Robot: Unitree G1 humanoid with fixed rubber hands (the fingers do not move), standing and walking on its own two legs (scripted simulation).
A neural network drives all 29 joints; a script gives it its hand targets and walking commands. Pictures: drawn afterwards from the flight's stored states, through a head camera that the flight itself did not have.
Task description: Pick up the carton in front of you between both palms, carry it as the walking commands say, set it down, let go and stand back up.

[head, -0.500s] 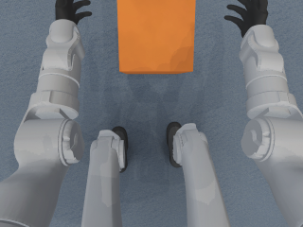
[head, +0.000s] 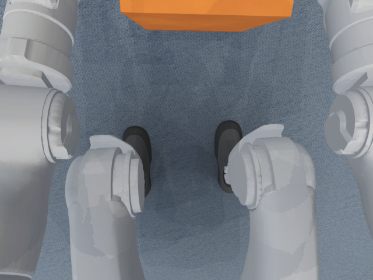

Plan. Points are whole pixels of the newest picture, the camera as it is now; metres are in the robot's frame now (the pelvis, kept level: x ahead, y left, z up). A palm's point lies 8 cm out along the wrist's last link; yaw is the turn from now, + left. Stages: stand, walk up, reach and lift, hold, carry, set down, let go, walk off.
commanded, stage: reach and lift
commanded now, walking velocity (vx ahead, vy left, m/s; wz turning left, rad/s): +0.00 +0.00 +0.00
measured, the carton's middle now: out of the picture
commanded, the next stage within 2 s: none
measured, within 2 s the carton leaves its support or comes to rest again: leaves its support in 0.90 s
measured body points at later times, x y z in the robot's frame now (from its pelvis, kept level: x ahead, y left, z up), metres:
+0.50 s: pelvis +0.00 +0.00 +0.00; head +0.39 -0.01 +0.22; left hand +0.59 +0.11 -0.19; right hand +0.57 -0.20 -0.19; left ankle +0.12 +0.13 -0.34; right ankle +0.11 -0.12 -0.34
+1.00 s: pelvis +0.01 +0.01 +0.00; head +0.37 -0.02 +0.27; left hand +0.58 +0.11 -0.13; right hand +0.56 -0.19 -0.13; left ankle +0.12 +0.14 -0.34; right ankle +0.11 -0.12 -0.34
